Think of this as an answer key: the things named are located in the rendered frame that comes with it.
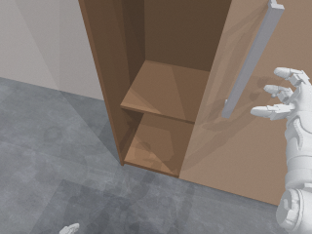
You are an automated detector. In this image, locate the wardrobe door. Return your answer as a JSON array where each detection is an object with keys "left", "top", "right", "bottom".
[{"left": 178, "top": 0, "right": 312, "bottom": 206}]

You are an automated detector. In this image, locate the handle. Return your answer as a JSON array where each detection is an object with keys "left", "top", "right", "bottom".
[{"left": 221, "top": 0, "right": 285, "bottom": 119}]

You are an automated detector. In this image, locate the robot left hand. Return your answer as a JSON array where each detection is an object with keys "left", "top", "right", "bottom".
[{"left": 59, "top": 223, "right": 80, "bottom": 234}]

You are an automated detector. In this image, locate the robot right upper arm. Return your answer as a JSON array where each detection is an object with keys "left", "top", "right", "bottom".
[{"left": 276, "top": 188, "right": 312, "bottom": 234}]

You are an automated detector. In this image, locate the robot right hand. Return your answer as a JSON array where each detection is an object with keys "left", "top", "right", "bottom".
[{"left": 251, "top": 67, "right": 312, "bottom": 121}]

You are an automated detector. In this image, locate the robot right forearm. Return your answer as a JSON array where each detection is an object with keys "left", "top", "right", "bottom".
[{"left": 285, "top": 111, "right": 312, "bottom": 193}]

